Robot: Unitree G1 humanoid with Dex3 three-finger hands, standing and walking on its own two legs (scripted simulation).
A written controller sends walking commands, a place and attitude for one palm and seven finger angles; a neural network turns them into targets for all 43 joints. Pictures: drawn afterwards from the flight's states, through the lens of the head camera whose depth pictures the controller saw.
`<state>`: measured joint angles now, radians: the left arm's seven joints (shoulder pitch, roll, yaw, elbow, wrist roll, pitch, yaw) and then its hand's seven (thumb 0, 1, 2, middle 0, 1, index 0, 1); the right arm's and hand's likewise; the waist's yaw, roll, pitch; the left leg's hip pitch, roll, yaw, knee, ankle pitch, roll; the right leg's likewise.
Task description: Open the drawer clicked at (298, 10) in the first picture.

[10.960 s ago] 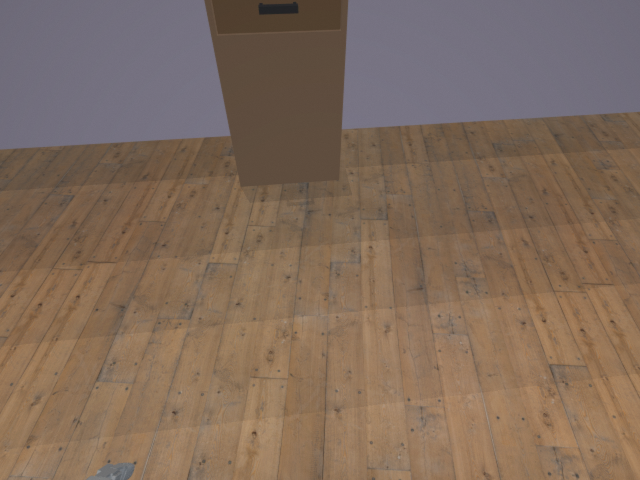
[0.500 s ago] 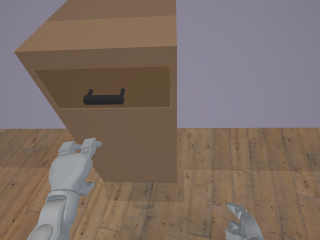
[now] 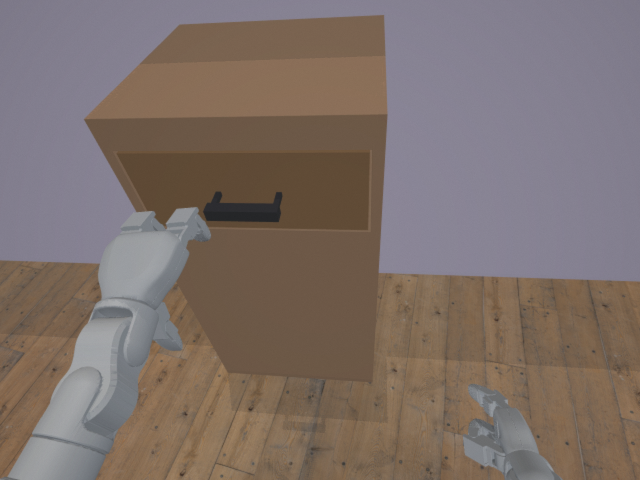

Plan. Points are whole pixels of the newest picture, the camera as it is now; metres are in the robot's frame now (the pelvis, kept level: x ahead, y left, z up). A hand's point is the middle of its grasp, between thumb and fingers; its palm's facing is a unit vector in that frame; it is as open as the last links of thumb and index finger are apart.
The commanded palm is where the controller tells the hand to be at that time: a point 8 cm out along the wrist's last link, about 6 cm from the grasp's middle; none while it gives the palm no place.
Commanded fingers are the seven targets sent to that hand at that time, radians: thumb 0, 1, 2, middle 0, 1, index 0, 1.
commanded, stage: raise the hand with hooked fingers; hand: left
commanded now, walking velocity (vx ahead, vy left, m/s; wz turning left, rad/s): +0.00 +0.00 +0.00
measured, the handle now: (245, 204) +0.54 +0.23 +0.03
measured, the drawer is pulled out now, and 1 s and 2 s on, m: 0.00 0.00 0.00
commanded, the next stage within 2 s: move the hooked fingers above the handle in 0.58 s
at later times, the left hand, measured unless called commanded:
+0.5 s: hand (169, 264) +0.30 +0.23 +0.14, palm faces +0.09 -0.06 -0.99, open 13.8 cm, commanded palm +0.27 +0.24 +0.20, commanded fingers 0.00 -0.50 0.30 -0.30 -1.20 -0.30 -1.20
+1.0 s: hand (177, 252) +0.33 +0.24 +0.13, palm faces +0.06 -0.03 -1.00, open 13.8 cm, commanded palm +0.31 +0.24 +0.18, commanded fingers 0.00 -0.50 0.30 -0.30 -1.20 -0.30 -1.20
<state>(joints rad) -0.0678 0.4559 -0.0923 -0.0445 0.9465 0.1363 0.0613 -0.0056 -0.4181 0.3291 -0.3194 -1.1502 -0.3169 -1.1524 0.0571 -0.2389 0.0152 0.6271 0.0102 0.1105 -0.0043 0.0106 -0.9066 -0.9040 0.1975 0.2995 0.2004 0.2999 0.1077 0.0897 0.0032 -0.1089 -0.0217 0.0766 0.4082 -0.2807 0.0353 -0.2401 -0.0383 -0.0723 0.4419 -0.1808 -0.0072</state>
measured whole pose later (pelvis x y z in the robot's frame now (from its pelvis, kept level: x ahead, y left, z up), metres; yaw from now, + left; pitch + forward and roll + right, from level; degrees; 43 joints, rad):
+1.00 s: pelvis -0.01 -0.02 +0.00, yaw +1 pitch +1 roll +1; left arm -0.30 0.52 -0.05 0.18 0.90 0.01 -0.02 -0.01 -0.49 0.30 -0.33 -1.20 -0.32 -1.20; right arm 0.11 -0.26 0.01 0.65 0.03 0.10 -0.02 0.01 -0.91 -0.90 0.20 0.30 0.20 0.30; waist 0.09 0.09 0.01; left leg -0.15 -0.01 0.05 0.37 -0.24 0.02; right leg -0.26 -0.03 -0.10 0.40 -0.14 -0.03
